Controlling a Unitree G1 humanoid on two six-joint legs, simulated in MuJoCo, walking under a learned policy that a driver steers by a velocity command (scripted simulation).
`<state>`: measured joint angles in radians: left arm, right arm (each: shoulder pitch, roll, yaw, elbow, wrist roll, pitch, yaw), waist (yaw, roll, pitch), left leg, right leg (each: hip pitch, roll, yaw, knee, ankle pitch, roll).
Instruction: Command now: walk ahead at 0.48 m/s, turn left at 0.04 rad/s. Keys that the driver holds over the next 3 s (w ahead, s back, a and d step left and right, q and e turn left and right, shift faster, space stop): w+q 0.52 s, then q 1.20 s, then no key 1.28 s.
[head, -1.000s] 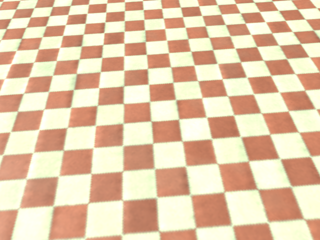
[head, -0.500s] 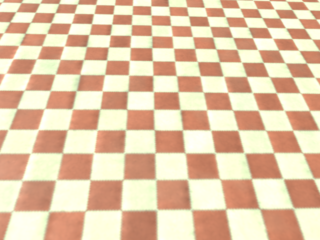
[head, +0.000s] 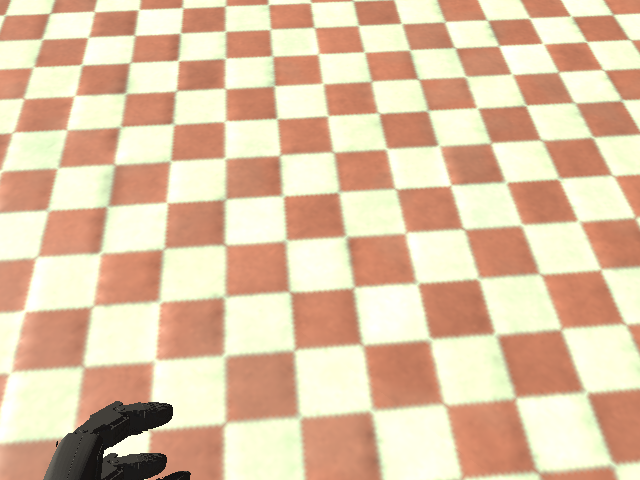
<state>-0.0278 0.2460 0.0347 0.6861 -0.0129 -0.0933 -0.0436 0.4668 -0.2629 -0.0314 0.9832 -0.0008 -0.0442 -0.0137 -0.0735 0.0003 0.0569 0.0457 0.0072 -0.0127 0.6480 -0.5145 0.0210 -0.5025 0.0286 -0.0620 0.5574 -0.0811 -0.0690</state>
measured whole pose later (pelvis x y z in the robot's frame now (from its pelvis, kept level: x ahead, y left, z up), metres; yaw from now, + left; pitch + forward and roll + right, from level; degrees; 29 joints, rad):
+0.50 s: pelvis +0.29 +0.04 +0.00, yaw +12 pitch +2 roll -2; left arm 0.31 0.29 0.06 0.92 -0.01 -0.05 0.02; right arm 0.09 -0.26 -0.04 0.70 0.02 -0.05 0.06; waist 0.05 0.02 0.04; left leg -0.54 0.02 0.05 0.58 -0.08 0.10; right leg 0.10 -0.02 -0.25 0.39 -0.47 0.02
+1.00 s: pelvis +0.51 +0.09 +0.01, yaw +31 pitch +2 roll -1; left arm 0.08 0.28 0.04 0.74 0.03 -0.07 0.01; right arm 0.23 -0.32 -0.08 0.66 0.01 0.02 -0.04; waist -0.03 0.01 0.02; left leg -0.28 -0.14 -0.22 0.73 -0.48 0.04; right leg -0.43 0.04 0.06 0.51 -0.11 -0.01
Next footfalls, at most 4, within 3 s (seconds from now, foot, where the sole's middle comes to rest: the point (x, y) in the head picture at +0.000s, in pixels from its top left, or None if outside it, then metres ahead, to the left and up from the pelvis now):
0.50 left None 0.45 0.17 -0.75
0.96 right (283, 366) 0.68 0.05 -0.75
1.40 left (202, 472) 0.47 0.22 -0.75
1.86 right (267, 380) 0.65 0.09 -0.75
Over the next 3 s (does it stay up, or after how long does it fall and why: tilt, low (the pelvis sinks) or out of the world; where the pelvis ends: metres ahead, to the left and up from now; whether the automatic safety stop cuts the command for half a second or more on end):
stays up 0.50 0.12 0.02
